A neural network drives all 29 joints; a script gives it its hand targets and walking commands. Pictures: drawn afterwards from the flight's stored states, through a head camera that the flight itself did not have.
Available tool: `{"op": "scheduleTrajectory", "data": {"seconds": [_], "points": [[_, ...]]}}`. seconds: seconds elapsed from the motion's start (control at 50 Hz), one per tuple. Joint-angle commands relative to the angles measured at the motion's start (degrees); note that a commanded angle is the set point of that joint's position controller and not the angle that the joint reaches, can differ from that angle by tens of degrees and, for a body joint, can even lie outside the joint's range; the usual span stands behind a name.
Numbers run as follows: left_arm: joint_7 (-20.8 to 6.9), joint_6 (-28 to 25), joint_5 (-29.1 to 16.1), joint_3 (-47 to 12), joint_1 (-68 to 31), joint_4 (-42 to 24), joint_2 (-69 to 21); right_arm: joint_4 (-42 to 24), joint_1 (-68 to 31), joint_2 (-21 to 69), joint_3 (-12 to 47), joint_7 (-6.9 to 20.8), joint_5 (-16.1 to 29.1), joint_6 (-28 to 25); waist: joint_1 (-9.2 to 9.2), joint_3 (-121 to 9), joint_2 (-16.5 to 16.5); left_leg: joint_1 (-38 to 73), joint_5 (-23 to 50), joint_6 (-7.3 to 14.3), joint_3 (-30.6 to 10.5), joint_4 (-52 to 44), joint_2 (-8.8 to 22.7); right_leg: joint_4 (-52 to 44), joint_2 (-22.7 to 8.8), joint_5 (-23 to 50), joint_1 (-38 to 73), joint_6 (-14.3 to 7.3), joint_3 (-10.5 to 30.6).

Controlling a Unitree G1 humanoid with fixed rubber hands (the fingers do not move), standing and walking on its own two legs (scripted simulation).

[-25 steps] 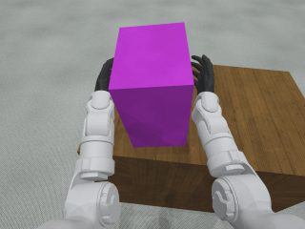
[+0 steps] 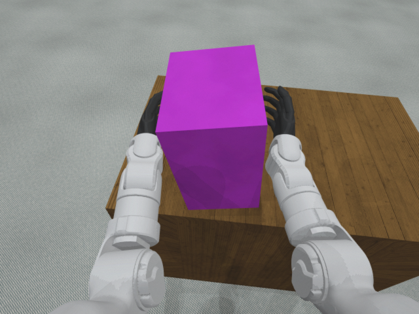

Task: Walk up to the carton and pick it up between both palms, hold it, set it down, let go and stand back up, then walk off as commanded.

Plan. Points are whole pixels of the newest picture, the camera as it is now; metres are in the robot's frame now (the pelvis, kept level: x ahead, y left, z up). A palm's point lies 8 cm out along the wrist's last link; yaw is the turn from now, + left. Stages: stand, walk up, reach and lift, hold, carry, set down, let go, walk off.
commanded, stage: set down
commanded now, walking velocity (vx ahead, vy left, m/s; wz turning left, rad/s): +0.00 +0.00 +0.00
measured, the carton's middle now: (217, 135) +0.43 -0.01 +0.09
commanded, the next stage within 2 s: none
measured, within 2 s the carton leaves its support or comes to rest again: neither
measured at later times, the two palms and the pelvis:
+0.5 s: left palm (159, 138) +0.41 +0.11 +0.10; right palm (285, 137) +0.40 -0.14 +0.11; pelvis +0.01 +0.00 +0.00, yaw +0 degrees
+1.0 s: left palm (163, 141) +0.42 +0.11 +0.07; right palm (284, 139) +0.41 -0.14 +0.09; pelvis +0.02 -0.01 +0.00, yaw +0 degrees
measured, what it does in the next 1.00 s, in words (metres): stands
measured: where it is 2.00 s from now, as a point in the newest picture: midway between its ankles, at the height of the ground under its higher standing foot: outside the picture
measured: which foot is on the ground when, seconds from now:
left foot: down 0.00-1.00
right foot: down 0.00-1.00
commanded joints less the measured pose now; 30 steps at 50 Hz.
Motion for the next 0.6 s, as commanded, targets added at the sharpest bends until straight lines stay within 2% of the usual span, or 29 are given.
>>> {"op": "scheduleTrajectory", "data": {"seconds": [0.0,0.04,0.06,0.08,0.16,0.18,0.2,0.22,0.24,0.26,0.28,0.3,0.34,0.38,0.4,0.42,0.44,0.46,0.48,0.52,0.58], "points": [[-6.96,-6.54,-4.83,-21.40,-39.93,-2.69,-36.87,-6.81,-34.28,31.94,14.36,9.12,-8.98,-3.89,-2.00,-36.14,2.20,13.40,14.20,-1.48,7.07,-0.11,-2.66,-0.20,3.39,17.70,10.56,3.20,-2.04],[-6.58,-7.45,-4.43,-21.68,-40.05,-3.12,-37.05,-6.14,-34.07,32.67,14.30,9.16,-9.56,-4.22,-2.34,-37.23,2.44,13.91,15.57,-1.68,6.98,0.19,-2.47,0.09,3.37,19.90,10.70,3.38,-1.78],[-6.59,-7.66,-4.60,-21.28,-41.60,-2.83,-36.88,-4.34,-32.95,32.68,12.85,9.31,-10.09,-4.07,-3.08,-37.07,2.63,14.31,15.92,-1.81,6.90,0.30,-2.37,-0.28,3.48,18.39,9.38,3.19,-2.01],[-6.68,-7.47,-4.50,-21.05,-40.58,-1.32,-37.13,-5.48,-34.25,32.22,12.41,9.34,-10.20,-4.12,-2.70,-37.02,2.87,13.99,14.23,-1.78,7.13,0.19,-2.42,-0.41,3.45,16.82,9.12,3.06,-1.89],[-6.85,-8.31,-3.00,-18.56,-41.98,0.68,-36.24,-3.25,-33.15,32.63,10.39,9.89,-11.96,-3.74,-2.79,-34.74,2.65,11.05,10.79,-1.22,7.46,-1.15,-2.70,-0.38,2.92,15.52,9.03,3.36,-1.74],[-6.66,-8.97,-3.36,-18.87,-41.27,0.44,-37.10,-4.70,-33.91,33.47,11.07,9.98,-11.89,-4.64,-2.41,-37.20,2.75,11.49,12.60,-1.46,7.62,-0.67,-2.59,-0.07,3.05,17.79,9.28,3.12,-1.74],[-6.33,-9.56,-3.26,-19.08,-41.80,-0.07,-37.35,-3.96,-34.14,33.97,10.52,9.97,-12.16,-4.92,-2.84,-38.06,2.89,11.57,13.74,-1.58,7.37,-0.45,-2.57,0.06,3.25,18.61,9.27,3.32,-1.71],[-6.24,-10.16,-3.87,-19.34,-43.75,-0.10,-37.12,-3.46,-33.94,33.97,10.38,10.06,-11.99,-5.09,-3.21,-37.52,3.44,11.82,13.73,-1.62,7.21,-0.33,-2.39,0.07,3.10,18.09,8.55,3.20,-1.78],[-6.25,-10.02,-3.37,-18.71,-42.47,1.32,-37.11,-3.23,-34.83,33.77,9.75,10.21,-12.35,-5.18,-2.56,-37.34,3.08,11.45,12.90,-1.64,7.34,-0.34,-2.32,-0.09,3.16,16.95,7.96,3.24,-1.68],[-6.40,-9.75,-2.84,-17.86,-41.58,2.97,-36.84,-2.21,-33.30,33.75,8.90,10.28,-12.95,-4.61,-3.06,-34.88,2.49,10.50,11.29,-1.36,7.45,-0.95,-2.53,-0.64,2.94,15.76,8.16,3.17,-1.51],[-6.47,-10.16,-3.01,-17.85,-43.13,2.45,-36.87,-2.05,-34.00,33.85,7.97,10.40,-13.07,-5.03,-3.80,-35.89,3.57,10.64,10.56,-1.55,7.63,-1.06,-2.60,-0.17,2.84,15.54,7.54,3.30,-1.64],[-6.24,-10.53,-2.86,-17.44,-42.37,2.77,-37.15,-2.84,-34.84,34.05,8.51,10.65,-12.78,-5.17,-2.63,-36.68,2.85,10.18,11.29,-1.51,7.55,-0.76,-2.40,0.02,2.95,16.28,8.10,3.12,-1.48],[-5.88,-11.46,-2.90,-17.38,-43.93,2.22,-36.90,-1.70,-33.63,34.32,8.17,10.93,-13.99,-5.15,-3.32,-38.24,2.90,9.85,11.61,-1.69,7.48,-0.76,-2.38,0.29,2.90,17.42,7.95,3.12,-1.62],[-5.88,-11.38,-2.11,-15.88,-43.11,4.57,-37.03,-1.06,-33.75,33.65,6.90,11.05,-14.15,-5.19,-3.61,-36.50,3.11,9.13,10.60,-1.37,7.25,-1.30,-2.37,-0.15,2.88,16.91,6.91,3.02,-1.52],[-5.85,-11.52,-1.37,-14.91,-42.79,4.67,-36.41,-0.87,-33.63,33.84,6.67,11.33,-14.66,-5.24,-2.61,-35.93,2.92,9.09,10.63,-1.33,7.50,-1.39,-2.42,0.09,2.75,17.19,7.36,3.02,-1.31],[-5.96,-11.51,-1.03,-14.50,-42.85,5.14,-35.64,-0.57,-33.45,33.96,5.05,11.47,-15.03,-5.56,-3.14,-36.05,2.83,8.93,9.91,-1.34,7.86,-1.55,-2.72,-0.06,2.77,16.98,7.51,3.34,-1.46],[-5.91,-11.95,-1.10,-13.94,-42.01,5.72,-35.75,-1.06,-33.56,34.11,6.08,11.60,-15.17,-5.64,-2.13,-36.12,1.96,8.11,10.62,-1.28,8.10,-1.44,-2.61,0.37,2.77,18.03,8.09,3.21,-1.54],[-5.93,-11.97,-0.90,-13.68,-41.11,6.61,-36.10,-0.13,-32.22,33.55,5.49,11.60,-15.51,-5.75,-2.96,-35.96,2.52,7.99,11.26,-1.36,7.76,-1.42,-2.47,0.47,2.63,19.51,7.97,3.26,-1.38],[-6.05,-11.85,-0.42,-13.04,-41.59,7.25,-35.13,-0.35,-32.87,33.53,4.76,11.62,-15.69,-5.82,-2.70,-35.54,2.54,7.14,10.03,-1.00,8.08,-1.75,-2.63,0.34,2.67,18.41,8.18,3.50,-1.31],[-5.77,-12.87,-1.07,-13.99,-43.27,5.46,-35.89,-0.78,-33.08,33.91,4.47,11.77,-16.39,-6.39,-3.30,-38.19,3.01,7.78,11.70,-1.56,7.92,-1.28,-2.48,1.21,2.60,21.58,9.09,3.37,-1.36],[-5.70,-13.60,-0.08,-12.73,-42.75,6.50,-35.27,1.05,-31.56,34.72,3.80,11.97,-17.14,-6.40,-3.47,-37.41,2.30,6.55,11.18,-1.48,7.95,-1.33,-2.67,1.46,2.42,22.42,9.62,3.48,-1.26]]}}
